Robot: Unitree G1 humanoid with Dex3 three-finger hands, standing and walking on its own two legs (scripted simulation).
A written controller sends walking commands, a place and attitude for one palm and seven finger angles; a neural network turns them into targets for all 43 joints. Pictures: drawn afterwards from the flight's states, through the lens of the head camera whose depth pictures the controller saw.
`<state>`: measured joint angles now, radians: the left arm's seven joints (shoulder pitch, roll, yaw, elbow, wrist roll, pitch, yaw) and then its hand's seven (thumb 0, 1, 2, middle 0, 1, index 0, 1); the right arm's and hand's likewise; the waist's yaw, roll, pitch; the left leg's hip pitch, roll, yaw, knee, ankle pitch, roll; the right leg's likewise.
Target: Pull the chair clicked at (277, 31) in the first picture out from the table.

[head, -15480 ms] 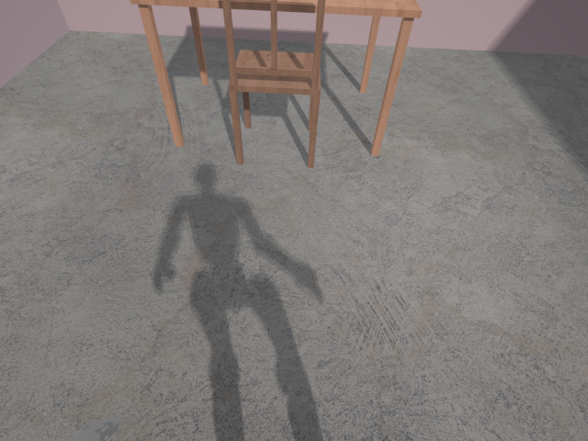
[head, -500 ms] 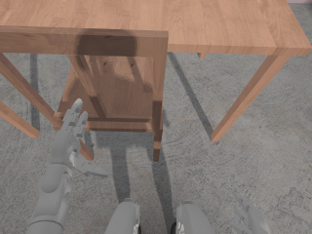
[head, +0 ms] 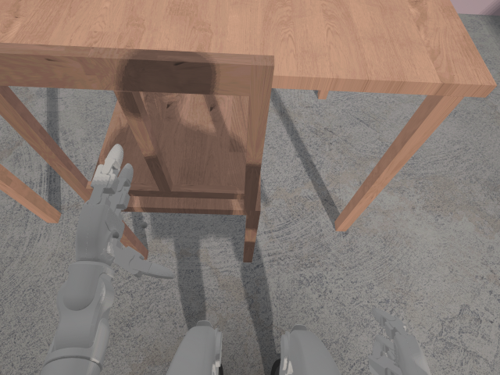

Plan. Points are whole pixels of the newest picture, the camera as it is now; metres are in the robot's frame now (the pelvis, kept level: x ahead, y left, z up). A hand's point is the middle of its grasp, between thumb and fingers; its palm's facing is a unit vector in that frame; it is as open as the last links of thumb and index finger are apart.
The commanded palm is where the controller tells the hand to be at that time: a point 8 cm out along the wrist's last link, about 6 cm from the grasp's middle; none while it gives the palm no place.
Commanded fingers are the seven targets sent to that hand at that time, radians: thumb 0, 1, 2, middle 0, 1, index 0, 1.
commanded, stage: aim the fingers beside a spindle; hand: left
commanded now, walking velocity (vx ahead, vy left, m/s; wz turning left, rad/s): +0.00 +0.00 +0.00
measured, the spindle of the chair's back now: (150, 148) +0.48 +0.19 +0.02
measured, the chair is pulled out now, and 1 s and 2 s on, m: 0.00 0.00 0.00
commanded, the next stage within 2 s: push the fingers through the gap in 1.30 s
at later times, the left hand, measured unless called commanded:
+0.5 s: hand (145, 229) +0.33 +0.18 +0.01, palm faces +0.00 -1.00 -0.03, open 16.9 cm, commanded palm +0.31 +0.22 +0.03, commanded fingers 0.00 -0.50 0.30 -0.06 -0.08 -0.06 -0.08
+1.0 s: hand (143, 227) +0.32 +0.17 +0.03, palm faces +0.02 -1.00 -0.05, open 16.9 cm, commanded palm +0.30 +0.23 +0.02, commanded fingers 0.00 -0.50 0.30 -0.06 -0.08 -0.06 -0.08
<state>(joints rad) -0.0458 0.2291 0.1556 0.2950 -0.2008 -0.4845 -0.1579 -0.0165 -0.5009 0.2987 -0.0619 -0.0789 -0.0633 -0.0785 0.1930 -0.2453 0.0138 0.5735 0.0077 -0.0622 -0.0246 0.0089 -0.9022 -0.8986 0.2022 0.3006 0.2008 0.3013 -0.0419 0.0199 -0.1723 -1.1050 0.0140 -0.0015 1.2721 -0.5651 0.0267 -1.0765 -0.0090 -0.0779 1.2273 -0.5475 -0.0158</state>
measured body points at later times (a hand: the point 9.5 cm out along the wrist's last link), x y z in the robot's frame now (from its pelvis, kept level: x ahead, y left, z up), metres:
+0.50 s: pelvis +0.00 +0.00 +0.00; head +0.12 +0.01 +0.43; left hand +0.32 +0.23 +0.01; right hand +0.16 -0.25 -0.11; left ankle +0.02 +0.10 -0.63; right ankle +0.02 -0.12 -0.63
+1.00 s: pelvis +0.00 +0.00 +0.00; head +0.11 +0.01 +0.44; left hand +0.32 +0.23 +0.04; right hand +0.16 -0.25 -0.10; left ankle +0.02 +0.10 -0.63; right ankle +0.02 -0.12 -0.63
